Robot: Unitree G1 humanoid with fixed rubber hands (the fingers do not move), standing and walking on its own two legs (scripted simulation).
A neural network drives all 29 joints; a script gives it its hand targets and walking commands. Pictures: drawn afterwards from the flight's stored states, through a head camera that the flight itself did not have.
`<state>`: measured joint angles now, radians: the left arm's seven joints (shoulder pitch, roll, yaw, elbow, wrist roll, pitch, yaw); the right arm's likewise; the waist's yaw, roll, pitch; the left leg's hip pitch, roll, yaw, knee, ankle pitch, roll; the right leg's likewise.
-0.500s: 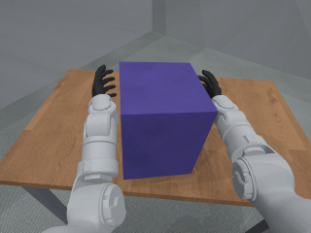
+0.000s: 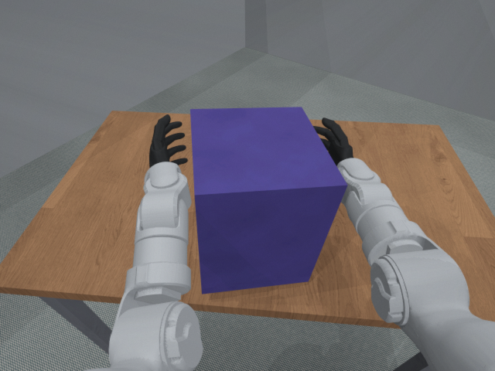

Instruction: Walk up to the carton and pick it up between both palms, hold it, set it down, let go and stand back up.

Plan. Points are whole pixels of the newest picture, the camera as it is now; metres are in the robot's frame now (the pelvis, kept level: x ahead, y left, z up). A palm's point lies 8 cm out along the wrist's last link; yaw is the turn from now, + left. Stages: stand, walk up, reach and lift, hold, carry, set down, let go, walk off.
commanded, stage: set down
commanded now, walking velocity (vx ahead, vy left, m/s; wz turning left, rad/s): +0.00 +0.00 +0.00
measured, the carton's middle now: (252, 199) +0.39 +0.04 +0.07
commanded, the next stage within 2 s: none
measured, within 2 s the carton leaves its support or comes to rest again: rests again in 1.18 s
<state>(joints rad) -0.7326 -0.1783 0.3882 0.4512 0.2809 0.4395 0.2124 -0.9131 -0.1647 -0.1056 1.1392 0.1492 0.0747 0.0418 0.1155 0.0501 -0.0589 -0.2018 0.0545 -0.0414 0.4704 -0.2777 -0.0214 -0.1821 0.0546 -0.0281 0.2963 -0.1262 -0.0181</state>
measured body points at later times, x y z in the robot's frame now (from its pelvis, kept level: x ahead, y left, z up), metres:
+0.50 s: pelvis +0.00 +0.00 +0.00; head -0.01 +0.00 +0.45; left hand +0.38 +0.19 +0.15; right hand +0.44 -0.10 +0.13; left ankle -0.02 +0.13 -0.74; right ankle +0.02 -0.11 -0.74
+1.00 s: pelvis +0.00 +0.00 +0.00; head -0.01 +0.00 +0.45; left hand +0.37 +0.19 +0.14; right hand +0.44 -0.10 +0.12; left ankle -0.02 +0.13 -0.74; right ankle +0.02 -0.11 -0.74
